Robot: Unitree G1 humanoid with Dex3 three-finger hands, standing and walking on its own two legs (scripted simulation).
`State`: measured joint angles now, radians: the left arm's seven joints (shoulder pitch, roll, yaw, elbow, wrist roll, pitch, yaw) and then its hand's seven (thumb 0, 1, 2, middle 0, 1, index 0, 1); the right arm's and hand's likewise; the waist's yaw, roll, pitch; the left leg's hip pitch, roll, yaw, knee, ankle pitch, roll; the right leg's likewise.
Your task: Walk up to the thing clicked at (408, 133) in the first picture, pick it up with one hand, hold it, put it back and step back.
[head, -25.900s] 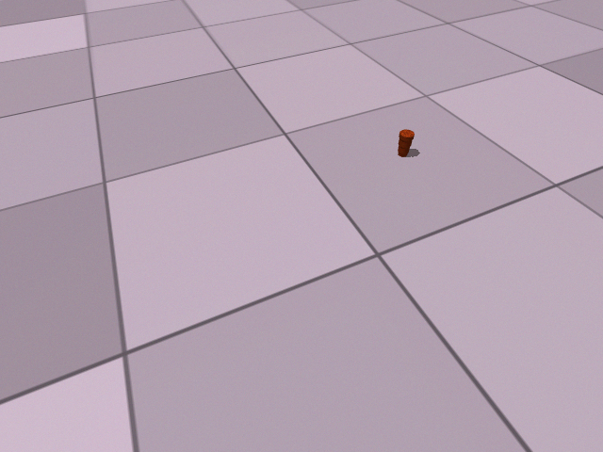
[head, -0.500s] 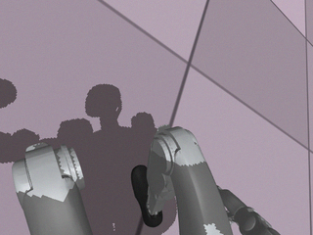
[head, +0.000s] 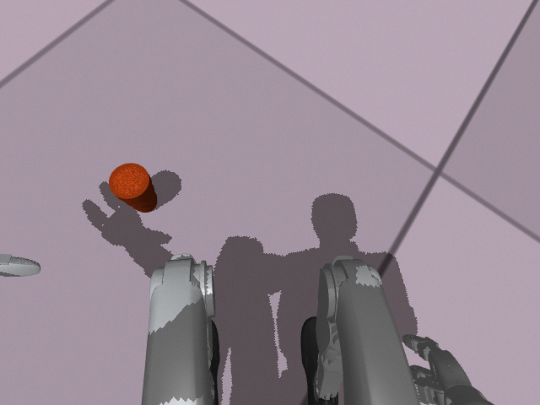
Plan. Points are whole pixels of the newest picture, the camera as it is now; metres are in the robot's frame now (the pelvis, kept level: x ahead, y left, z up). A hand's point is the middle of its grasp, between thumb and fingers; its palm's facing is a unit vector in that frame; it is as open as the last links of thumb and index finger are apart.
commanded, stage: home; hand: left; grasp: from the side
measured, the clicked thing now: (138, 192) +0.49 +0.31 -0.32
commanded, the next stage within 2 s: none
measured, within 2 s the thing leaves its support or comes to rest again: neither
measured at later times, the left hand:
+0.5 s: hand out of the picture +0.26 +0.29 +0.13, palm faces +0.31 -0.85 -0.43, open 17.6 cm
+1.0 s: hand out of the picture +0.23 +0.21 +0.28, palm faces +0.26 -0.92 -0.29, open 17.4 cm
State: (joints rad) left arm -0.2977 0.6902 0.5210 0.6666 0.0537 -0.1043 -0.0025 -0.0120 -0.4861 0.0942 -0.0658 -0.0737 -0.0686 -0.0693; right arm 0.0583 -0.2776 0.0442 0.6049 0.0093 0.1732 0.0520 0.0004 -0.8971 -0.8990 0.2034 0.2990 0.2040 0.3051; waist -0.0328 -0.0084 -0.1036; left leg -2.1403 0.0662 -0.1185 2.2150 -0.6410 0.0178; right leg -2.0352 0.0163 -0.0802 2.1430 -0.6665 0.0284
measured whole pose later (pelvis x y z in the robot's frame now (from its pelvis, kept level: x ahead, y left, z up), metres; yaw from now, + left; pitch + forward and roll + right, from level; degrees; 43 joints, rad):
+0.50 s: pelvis +0.05 -0.01 +0.23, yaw +7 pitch +23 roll -3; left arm 0.11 0.34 0.20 0.36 -0.01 0.15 0.16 -0.01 -0.57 0.04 -0.05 -0.05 -0.06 -0.05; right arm 0.16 -0.24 0.01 0.53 0.05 0.02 -0.13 0.00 -0.90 -0.90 0.20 0.30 0.20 0.31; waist -0.03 0.01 -0.18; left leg -1.27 0.06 -0.06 1.44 -0.57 -0.03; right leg -1.20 -0.01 -0.07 1.41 -0.61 -0.01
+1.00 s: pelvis +0.09 +0.00 +0.33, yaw +8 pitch +8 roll -2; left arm 0.49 0.21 -0.02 -0.04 -0.02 0.27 0.16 -0.01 -0.53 0.06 -0.06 -0.06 -0.06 -0.05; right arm 0.29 -0.19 0.04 0.47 0.02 -0.08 -0.19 0.01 -0.89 -0.90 0.20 0.30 0.20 0.31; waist -0.02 0.05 -0.14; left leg -0.67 0.04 -0.02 0.99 -0.46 -0.01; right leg -0.60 -0.01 -0.05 0.93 -0.48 0.02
